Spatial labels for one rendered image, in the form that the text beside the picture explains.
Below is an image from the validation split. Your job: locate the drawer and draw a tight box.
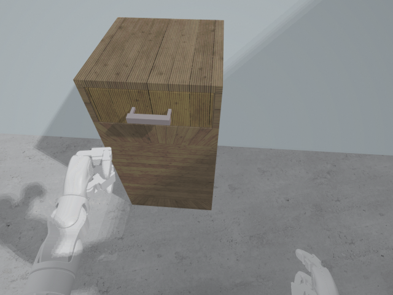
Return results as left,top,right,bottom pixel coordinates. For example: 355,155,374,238
85,87,214,128

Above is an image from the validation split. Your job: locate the handle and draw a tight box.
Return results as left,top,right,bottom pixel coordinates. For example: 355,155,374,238
126,107,172,125

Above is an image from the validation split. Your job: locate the right robot hand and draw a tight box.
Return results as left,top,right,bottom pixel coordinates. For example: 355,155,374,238
291,249,339,295

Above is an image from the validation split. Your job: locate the left robot hand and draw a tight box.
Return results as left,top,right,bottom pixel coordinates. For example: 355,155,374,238
63,147,115,201

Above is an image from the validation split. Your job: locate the cabinet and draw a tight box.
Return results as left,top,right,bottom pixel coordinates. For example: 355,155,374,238
73,17,224,210

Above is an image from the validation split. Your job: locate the robot left forearm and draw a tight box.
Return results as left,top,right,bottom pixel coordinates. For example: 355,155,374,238
21,195,90,295

